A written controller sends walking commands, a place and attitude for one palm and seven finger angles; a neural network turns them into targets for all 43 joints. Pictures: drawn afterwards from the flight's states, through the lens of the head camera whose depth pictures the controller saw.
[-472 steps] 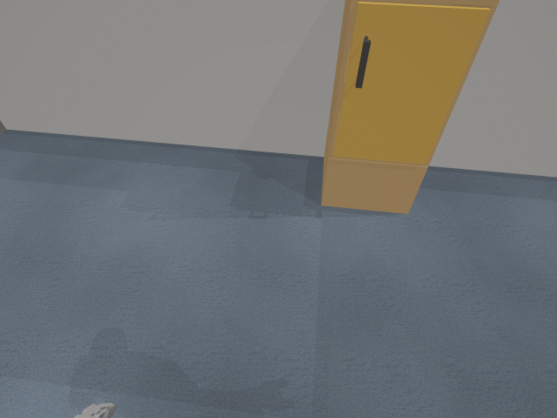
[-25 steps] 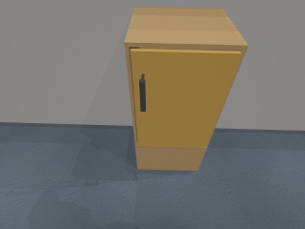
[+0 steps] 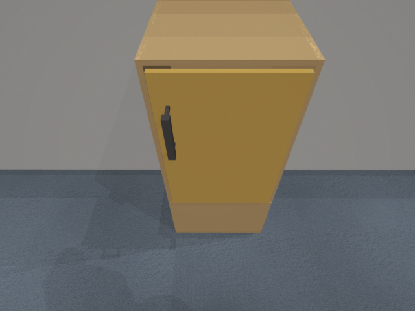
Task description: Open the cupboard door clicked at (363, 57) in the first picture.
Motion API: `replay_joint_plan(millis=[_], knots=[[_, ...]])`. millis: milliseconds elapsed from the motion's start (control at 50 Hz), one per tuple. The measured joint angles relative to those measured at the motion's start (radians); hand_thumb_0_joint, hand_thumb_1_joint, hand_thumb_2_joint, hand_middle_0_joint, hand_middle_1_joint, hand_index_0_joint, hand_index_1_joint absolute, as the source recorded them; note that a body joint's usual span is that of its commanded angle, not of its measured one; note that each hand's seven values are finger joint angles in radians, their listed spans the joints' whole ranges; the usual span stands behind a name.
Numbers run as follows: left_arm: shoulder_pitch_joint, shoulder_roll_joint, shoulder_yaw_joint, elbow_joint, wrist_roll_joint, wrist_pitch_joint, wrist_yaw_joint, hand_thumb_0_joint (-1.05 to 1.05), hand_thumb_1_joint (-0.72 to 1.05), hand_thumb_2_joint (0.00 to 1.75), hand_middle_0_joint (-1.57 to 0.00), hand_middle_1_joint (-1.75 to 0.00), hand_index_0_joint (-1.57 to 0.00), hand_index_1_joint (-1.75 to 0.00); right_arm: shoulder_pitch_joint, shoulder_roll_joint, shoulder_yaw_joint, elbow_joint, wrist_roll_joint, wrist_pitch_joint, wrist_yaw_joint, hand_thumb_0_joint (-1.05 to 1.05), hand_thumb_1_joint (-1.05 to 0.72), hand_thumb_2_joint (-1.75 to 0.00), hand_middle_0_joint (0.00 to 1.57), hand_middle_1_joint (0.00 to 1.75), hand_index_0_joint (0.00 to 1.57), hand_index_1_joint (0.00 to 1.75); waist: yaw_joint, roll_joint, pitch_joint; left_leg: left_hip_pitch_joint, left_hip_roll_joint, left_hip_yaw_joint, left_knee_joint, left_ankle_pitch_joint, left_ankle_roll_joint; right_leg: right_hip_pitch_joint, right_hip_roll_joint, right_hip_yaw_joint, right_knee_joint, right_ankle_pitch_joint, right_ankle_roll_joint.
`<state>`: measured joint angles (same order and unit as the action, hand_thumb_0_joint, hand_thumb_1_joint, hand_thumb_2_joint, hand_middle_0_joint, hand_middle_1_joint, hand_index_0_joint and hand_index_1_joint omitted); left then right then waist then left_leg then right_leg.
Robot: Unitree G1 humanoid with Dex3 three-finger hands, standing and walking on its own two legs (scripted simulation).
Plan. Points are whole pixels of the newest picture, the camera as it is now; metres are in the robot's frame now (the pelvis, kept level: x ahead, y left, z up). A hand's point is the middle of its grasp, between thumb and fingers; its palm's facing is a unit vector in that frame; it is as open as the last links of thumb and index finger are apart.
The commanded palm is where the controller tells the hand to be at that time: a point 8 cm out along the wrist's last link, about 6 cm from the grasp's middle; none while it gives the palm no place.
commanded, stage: shuffle to correct the standing spot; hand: left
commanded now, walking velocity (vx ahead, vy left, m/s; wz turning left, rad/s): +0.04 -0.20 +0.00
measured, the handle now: (169, 133) +0.55 +0.13 -0.01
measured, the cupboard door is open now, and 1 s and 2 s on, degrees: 0 0 0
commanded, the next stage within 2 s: come to a stop and stand still in 0.14 s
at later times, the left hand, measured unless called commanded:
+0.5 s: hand out of the picture +0.03 +0.11 -0.18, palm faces +0.06 -0.99 -0.14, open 7.4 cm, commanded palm none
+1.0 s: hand out of the picture +0.05 +0.12 -0.17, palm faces -0.01 -0.96 -0.27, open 7.4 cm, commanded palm none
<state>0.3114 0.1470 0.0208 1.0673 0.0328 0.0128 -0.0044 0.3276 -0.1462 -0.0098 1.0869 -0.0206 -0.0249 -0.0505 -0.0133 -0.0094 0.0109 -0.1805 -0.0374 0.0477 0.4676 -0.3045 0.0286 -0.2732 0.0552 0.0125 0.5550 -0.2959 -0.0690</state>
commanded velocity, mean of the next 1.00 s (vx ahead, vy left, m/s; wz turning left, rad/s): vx -0.02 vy -0.02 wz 0.00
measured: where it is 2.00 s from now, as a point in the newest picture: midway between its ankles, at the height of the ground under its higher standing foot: outside the picture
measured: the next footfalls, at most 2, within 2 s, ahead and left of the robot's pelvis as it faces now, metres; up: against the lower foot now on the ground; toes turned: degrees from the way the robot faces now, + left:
left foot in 0.48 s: +0.12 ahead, +0.03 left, +0.00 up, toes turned +1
right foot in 0.74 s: +0.05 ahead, -0.22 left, +0.00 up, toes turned -1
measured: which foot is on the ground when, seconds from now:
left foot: down 0.00-0.06, up 0.08-0.46, down 0.48-1.00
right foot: down 0.00-0.50, up 0.52-0.72, down 0.74-1.00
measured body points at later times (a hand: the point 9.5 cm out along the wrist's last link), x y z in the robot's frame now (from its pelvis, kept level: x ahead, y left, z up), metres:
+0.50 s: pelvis +0.05 -0.05 +0.00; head +0.06 -0.03 +0.45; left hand +0.03 +0.17 -0.17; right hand +0.13 -0.27 -0.14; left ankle +0.08 +0.03 -0.74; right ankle +0.00 -0.08 -0.73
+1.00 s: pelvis +0.01 -0.08 -0.01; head +0.00 -0.09 +0.44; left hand +0.05 +0.17 -0.15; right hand +0.06 -0.33 -0.16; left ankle +0.08 +0.03 -0.73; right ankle +0.01 -0.22 -0.73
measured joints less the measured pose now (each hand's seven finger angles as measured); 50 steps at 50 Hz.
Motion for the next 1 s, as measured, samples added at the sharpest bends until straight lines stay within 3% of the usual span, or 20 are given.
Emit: replay_joint_plan(millis=[60, 140, 180, 240, 340, 440, 480, 520, 540, 580, 620, 700, 740, 840, 1000], knots=[[0.002, -0.002, 0.007, -0.019, -0.001, -0.006, -0.002, 0.01, 0.92, 0.9, -0.2, -0.3, -0.2, -0.3, -0.006, -0.018, -0.007, -0.002, 0.002, 0.001, -0.007, 0.01, -0.9, -0.9, 0.2, 0.3, 0.2, 0.3, 0.002, 0.019, 0.0, -0.023, 0.034, -0.009, 0.061, -0.039, -0.014, 0.009, 0.031, -0.017, -0.005, -0.012, -0.026], [-0.01, 0.001, 0.014, -0.044, -0.004, -0.009, 0.011, 0.01, 0.92, 0.9, -0.2, -0.3, -0.2, -0.3, -0.042, -0.022, -0.013, -0.005, 0.005, 0.018, -0.014, 0.01, -0.91, -0.9, 0.2, 0.3, 0.2, 0.3, 0.015, -0.004, 0.022, -0.154, 0.048, -0.001, 0.4, -0.21, -0.014, 0.043, 0.048, -0.04, -0.05, -0.004, -0.06], [-0.011, -0.004, 0.015, -0.054, -0.005, -0.006, 0.016, 0.01, 0.92, 0.9, -0.2, -0.3, -0.2, -0.3, -0.073, -0.026, -0.018, -0.013, 0.006, 0.025, -0.013, 0.01, -0.91, -0.9, 0.2, 0.3, 0.2, 0.3, 0.025, -0.015, 0.037, -0.215, 0.051, 0.006, 0.521, -0.221, -0.021, 0.068, 0.057, -0.041, -0.093, 0.016, -0.073], [-0.003, -0.016, 0.01, -0.064, -0.005, 0.001, 0.019, 0.0, 0.92, 0.9, -0.2, -0.3, -0.2, -0.3, -0.118, -0.035, -0.024, -0.034, 0.008, 0.031, -0.01, 0.01, -0.91, -0.9, 0.2, 0.3, 0.19, 0.3, 0.031, -0.017, 0.045, -0.277, 0.056, 0.015, 0.582, -0.173, -0.029, 0.099, 0.074, -0.041, -0.155, 0.045, -0.078], [0.017, -0.029, 0.007, -0.07, -0.004, 0.003, 0.025, 0.0, 0.91, 0.9, -0.2, -0.3, -0.2, -0.3, -0.175, -0.036, -0.022, -0.07, 0.013, 0.035, -0.011, 0.01, -0.91, -0.9, 0.2, 0.3, 0.19, 0.3, 0.043, -0.009, 0.048, -0.289, 0.052, 0.015, 0.488, -0.107, -0.031, 0.139, 0.108, -0.033, -0.212, 0.066, -0.08], [0.041, -0.027, 0.005, -0.048, -0.014, -0.009, 0.035, 0.0, 0.91, 0.9, -0.2, -0.3, -0.2, -0.3, -0.189, -0.011, -0.005, -0.094, 0.025, 0.021, -0.014, 0.01, -0.91, -0.9, 0.2, 0.3, 0.19, 0.3, 0.048, -0.007, 0.043, -0.185, 0.023, -0.003, 0.219, -0.032, -0.011, 0.182, 0.13, -0.012, -0.214, 0.059, -0.062], [0.051, -0.022, 0.007, -0.042, -0.024, -0.006, 0.035, 0.0, 0.91, 0.9, -0.2, -0.3, -0.2, -0.3, -0.17, 0.0, 0.003, -0.108, 0.025, 0.006, -0.017, 0.01, -0.91, -0.9, 0.2, 0.3, 0.19, 0.3, 0.034, 0.003, 0.037, -0.108, 0.025, -0.007, 0.065, 0.114, 0.024, 0.163, 0.142, -0.019, -0.135, 0.039, -0.008], [0.038, -0.009, 0.008, -0.041, -0.034, 0.004, 0.039, 0.01, 0.91, 0.9, -0.2, -0.3, -0.2, -0.3, -0.151, 0.015, 0.008, -0.119, 0.022, 0.0, -0.02, 0.01, -0.91, -0.9, 0.2, 0.3, 0.19, 0.3, 0.023, -0.016, 0.04, -0.086, 0.01, 0.005, 0.049, 0.105, 0.049, 0.069, 0.119, -0.015, 0.088, -0.059, 0.085], [0.027, -0.006, 0.01, -0.047, -0.033, 0.011, 0.042, 0.01, 0.91, 0.9, -0.2, -0.3, -0.2, -0.3, -0.143, 0.017, 0.011, -0.124, 0.02, 0.005, -0.018, 0.0, -0.91, -0.9, 0.2, 0.3, 0.2, 0.3, 0.024, -0.022, 0.046, -0.078, 0.002, 0.015, 0.046, 0.095, 0.053, 0.022, 0.098, -0.004, 0.199, -0.131, 0.101], [-0.003, -0.005, 0.01, -0.062, -0.026, 0.024, 0.043, 0.01, 0.91, 0.9, -0.2, -0.3, -0.2, -0.3, -0.127, 0.011, 0.01, -0.126, 0.017, 0.012, -0.02, 0.0, -0.91, -0.9, 0.2, 0.3, 0.2, 0.3, 0.025, -0.01, 0.052, -0.076, -0.008, 0.018, 0.037, 0.094, 0.052, -0.045, 0.048, 0.024, 0.325, -0.189, 0.099], [-0.031, -0.006, 0.008, -0.079, -0.017, 0.025, 0.038, 0.01, 0.91, 0.9, -0.2, -0.3, -0.2, -0.3, -0.122, -0.011, 0.003, -0.118, 0.011, 0.021, -0.015, 0.0, -0.93, -0.9, 0.2, 0.3, 0.2, 0.3, 0.027, 0.01, 0.056, -0.082, -0.015, 0.01, 0.021, 0.111, 0.051, -0.066, -0.016, 0.043, 0.323, -0.176, 0.094], [-0.051, 0.012, 0.006, -0.091, -0.007, 0.012, 0.033, 0.01, 0.92, 0.9, -0.2, -0.3, -0.2, -0.3, -0.112, -0.034, -0.004, -0.096, 0.003, 0.036, 0.013, 0.0, -0.95, -0.9, 0.21, 0.3, 0.2, 0.3, 0.032, 0.026, 0.045, -0.115, -0.015, -0.012, 0.015, 0.134, 0.04, -0.014, -0.101, 0.046, 0.157, -0.106, 0.097], [-0.027, 0.039, -0.002, -0.105, -0.005, -0.011, 0.047, 0.0, 0.92, 0.9, -0.2, -0.3, -0.2, -0.3, -0.109, -0.03, 0.0, -0.103, 0.011, 0.043, 0.034, 0.0, -0.94, -0.9, 0.21, 0.3, 0.2, 0.3, 0.044, -0.007, 0.033, -0.155, -0.013, 0.004, 0.064, 0.115, 0.022, 0.032, -0.123, 0.065, 0.009, -0.049, 0.091], [-0.019, 0.043, -0.026, -0.071, -0.009, -0.011, 0.039, 0.01, 0.91, 0.9, -0.2, -0.3, -0.2, -0.3, -0.095, -0.062, -0.012, -0.134, 0.008, 0.021, 0.058, 0.01, -0.93, -0.9, 0.2, 0.3, 0.2, 0.3, -0.002, 0.03, 0.047, -0.166, 0.018, -0.03, 0.14, 0.085, 0.003, 0.034, -0.09, 0.038, 0.062, -0.045, 0.12], [-0.014, 0.061, -0.033, -0.076, -0.009, -0.01, 0.029, 0.01, 0.91, 0.9, -0.2, -0.3, -0.2, -0.3, -0.072, -0.085, -0.009, -0.116, 0.007, 0.036, 0.058, 0.01, -0.91, -0.9, 0.2, 0.3, 0.19, 0.3, -0.003, 0.043, 0.009, -0.143, 0.029, -0.042, 0.114, 0.099, -0.016, 0.048, -0.078, 0.028, 0.056, -0.041, 0.099]])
